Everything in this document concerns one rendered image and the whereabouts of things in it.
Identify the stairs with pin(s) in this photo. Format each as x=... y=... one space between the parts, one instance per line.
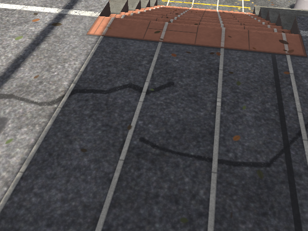
x=203 y=17

